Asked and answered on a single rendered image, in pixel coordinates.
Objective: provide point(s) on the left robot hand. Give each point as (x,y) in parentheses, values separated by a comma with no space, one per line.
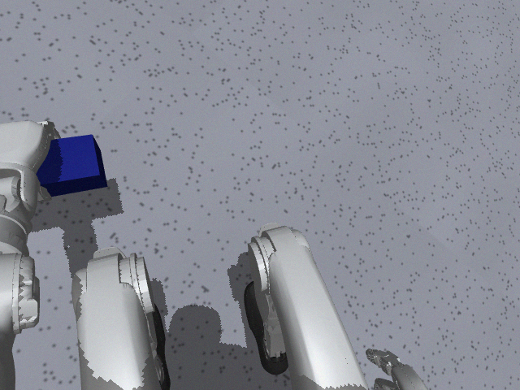
(27,143)

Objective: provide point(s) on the right robot hand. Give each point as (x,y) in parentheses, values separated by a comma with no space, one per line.
(404,377)

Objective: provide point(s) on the left robot foot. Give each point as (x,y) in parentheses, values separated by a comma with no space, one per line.
(165,382)

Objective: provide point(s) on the carton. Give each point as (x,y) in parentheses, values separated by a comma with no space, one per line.
(72,165)

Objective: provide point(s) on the left robot arm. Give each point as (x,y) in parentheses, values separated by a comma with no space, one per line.
(19,287)

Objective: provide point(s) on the right robot foot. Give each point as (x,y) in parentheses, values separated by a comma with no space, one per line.
(273,365)

